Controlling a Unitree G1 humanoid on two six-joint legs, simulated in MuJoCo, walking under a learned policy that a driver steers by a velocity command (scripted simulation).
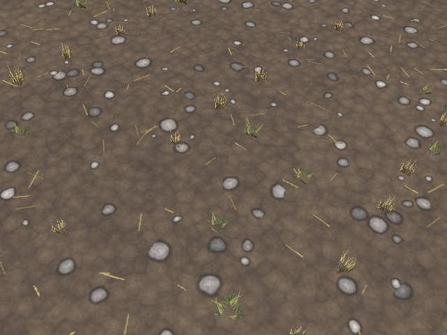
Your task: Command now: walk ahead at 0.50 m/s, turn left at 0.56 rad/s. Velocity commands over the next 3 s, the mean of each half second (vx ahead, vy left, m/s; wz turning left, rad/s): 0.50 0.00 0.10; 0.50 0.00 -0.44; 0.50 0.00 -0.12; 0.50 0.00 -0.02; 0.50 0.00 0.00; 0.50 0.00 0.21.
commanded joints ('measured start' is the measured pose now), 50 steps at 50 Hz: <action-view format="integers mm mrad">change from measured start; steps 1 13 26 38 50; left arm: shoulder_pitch -31 -71 -357 -83 35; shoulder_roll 205 96 36 109 155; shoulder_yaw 46 7 -27 9 14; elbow -56 -87 -200 -222 -206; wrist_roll -15 -12 -16 -5 -11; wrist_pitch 10 -5 -10 0 14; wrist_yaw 7 -14 -71 -52 -20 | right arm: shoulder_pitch -36 153 285 112 -89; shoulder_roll -94 -125 -144 -161 -106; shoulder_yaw -28 -39 -32 -17 6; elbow -93 -15 87 -50 -138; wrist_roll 4 -28 -27 -17 -18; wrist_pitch -9 -73 -58 -126 -95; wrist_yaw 13 -24 -70 -46 -34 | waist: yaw -62 -47 -155 -46 23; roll -110 8 13 18 -118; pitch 13 -77 60 -87 -44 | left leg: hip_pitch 63 483 758 -62 127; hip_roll -66 108 128 -11 -58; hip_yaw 77 -219 72 -134 -64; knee -19 -500 -513 531 -140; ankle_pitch -122 190 362 -306 158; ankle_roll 50 187 61 -42 -103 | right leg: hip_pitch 11 -701 -856 -123 -280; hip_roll -299 -173 -50 -188 -112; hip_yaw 60 351 282 713 533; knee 87 878 334 14 37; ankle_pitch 845 123 441 310 305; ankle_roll -145 -45 -84 -355 -251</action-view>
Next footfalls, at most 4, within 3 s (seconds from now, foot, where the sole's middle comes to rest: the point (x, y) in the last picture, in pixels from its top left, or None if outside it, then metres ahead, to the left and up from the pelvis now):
0.08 left None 0.21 0.11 -0.77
0.64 right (262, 309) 0.55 -0.06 -0.77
1.12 left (217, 217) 0.86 0.10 -0.77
1.64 right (306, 176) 1.07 -0.22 -0.77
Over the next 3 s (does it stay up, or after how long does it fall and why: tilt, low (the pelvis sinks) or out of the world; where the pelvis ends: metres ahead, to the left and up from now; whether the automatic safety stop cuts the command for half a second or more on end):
stays up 1.63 -0.30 0.01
